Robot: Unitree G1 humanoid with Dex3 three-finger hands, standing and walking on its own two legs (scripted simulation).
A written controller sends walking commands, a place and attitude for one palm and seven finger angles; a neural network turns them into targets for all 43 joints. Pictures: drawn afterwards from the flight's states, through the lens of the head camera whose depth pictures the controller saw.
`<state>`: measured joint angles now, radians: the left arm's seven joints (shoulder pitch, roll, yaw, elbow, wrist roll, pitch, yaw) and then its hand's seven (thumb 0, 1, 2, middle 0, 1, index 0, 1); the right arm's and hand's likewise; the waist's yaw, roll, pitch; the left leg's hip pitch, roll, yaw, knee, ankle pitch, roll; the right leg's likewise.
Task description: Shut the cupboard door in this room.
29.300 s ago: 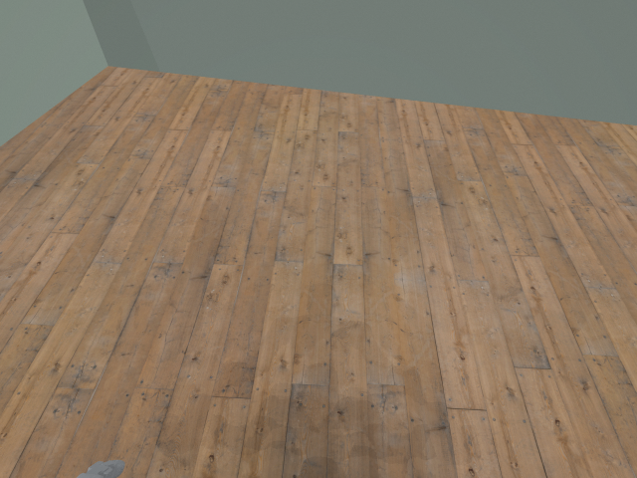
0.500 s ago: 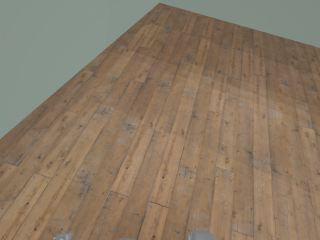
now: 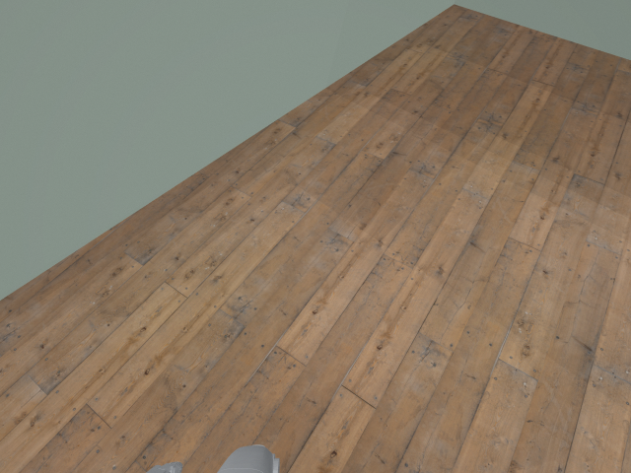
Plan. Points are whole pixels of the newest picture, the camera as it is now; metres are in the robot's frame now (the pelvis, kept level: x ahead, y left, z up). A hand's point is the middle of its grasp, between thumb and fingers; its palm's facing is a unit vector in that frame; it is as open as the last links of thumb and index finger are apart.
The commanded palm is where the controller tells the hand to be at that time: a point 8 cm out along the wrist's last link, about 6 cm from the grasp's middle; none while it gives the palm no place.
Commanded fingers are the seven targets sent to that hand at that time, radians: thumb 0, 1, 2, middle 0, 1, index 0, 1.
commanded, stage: walk to a spot facing it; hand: left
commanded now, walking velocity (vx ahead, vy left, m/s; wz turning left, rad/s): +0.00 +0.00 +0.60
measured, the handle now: out of the picture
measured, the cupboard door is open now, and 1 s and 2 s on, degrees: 87 87 87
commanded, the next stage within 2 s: none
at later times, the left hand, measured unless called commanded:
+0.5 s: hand out of the picture +0.05 +0.27 -0.15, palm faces +0.31 -0.90 -0.29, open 7.4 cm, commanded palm none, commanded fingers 0.00 0.90 0.90 -0.20 -0.30 -0.20 -0.30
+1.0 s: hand out of the picture -0.09 +0.20 -0.18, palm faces +0.61 -0.75 -0.26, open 7.4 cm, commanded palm none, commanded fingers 0.00 0.90 0.90 -0.20 -0.30 -0.20 -0.30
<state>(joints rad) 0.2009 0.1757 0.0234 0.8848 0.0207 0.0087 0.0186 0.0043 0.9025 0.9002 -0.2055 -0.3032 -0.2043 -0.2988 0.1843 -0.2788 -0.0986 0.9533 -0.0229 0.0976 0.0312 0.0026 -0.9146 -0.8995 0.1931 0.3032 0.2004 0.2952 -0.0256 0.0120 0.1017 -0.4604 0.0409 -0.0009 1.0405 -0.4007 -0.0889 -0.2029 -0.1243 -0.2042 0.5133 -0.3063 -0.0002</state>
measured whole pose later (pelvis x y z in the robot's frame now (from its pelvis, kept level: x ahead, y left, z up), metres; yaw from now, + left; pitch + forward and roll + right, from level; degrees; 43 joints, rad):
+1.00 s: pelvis +0.01 +0.01 -0.01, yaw +37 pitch +0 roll +0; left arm 0.25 0.24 0.05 0.91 0.02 0.02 0.01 0.00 0.90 0.90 -0.21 -0.30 -0.21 -0.30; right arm 0.12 -0.25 -0.06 0.92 -0.01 0.07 0.04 0.00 -0.91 -0.90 0.19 0.30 0.20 0.30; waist 0.02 -0.02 0.12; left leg -0.27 0.04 0.09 0.63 -0.34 -0.05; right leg -0.25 -0.19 -0.33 0.63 -0.34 0.03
